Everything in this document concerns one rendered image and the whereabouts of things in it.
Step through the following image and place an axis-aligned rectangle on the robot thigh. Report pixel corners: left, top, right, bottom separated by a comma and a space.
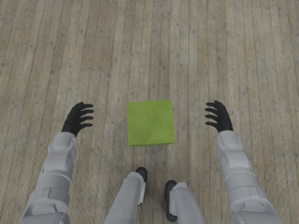
169, 188, 207, 224
104, 176, 146, 224

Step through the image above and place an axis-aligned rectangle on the left robot thigh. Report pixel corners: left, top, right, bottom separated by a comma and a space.
104, 176, 146, 224

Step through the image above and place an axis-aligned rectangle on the robot right upper arm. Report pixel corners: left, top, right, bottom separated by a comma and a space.
230, 210, 283, 224

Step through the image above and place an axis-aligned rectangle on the robot right forearm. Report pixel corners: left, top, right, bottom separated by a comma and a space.
216, 130, 284, 224

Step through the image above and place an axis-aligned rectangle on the right robot hand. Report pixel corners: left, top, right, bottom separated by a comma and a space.
205, 100, 234, 133

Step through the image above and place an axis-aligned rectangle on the robot left upper arm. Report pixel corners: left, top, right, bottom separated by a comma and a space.
20, 212, 70, 224

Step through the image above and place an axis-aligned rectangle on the robot left forearm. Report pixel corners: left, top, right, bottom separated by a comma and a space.
18, 132, 78, 224

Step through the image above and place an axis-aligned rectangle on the right robot thigh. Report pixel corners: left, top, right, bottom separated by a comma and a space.
169, 188, 207, 224

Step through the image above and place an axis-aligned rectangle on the left robot hand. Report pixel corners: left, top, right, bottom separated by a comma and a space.
62, 102, 94, 137

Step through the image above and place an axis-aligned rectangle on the carton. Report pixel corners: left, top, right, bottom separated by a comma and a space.
127, 100, 175, 147

